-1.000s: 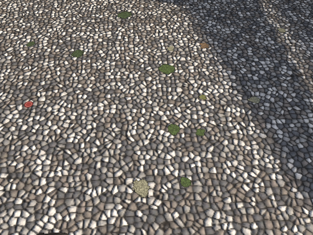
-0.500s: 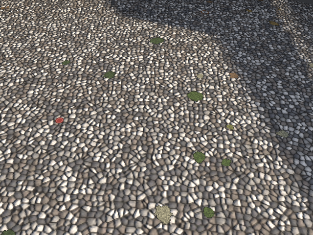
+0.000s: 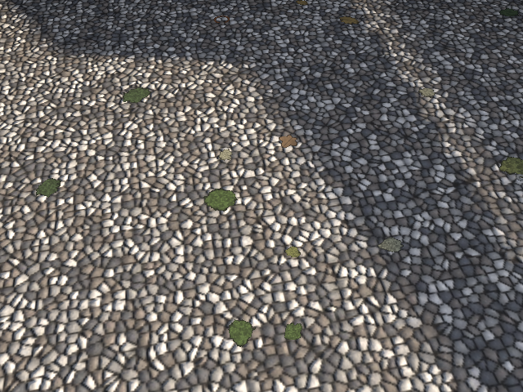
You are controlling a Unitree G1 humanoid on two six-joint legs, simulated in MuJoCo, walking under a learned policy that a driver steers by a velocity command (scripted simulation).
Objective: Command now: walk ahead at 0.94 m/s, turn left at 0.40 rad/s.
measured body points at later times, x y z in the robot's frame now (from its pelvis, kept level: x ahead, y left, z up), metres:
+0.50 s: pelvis +0.43 +0.02 -0.01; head +0.44 +0.01 +0.44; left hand +0.60 +0.29 -0.03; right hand +0.49 -0.22 -0.14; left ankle +0.43 +0.05 -0.73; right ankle +0.51 -0.16 -0.62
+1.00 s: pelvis +0.83 +0.13 +0.01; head +0.84 +0.14 +0.46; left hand +0.59 +0.26 -0.12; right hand +1.16 +0.13 -0.04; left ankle +0.86 +0.33 -0.66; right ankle +0.84 -0.04 -0.73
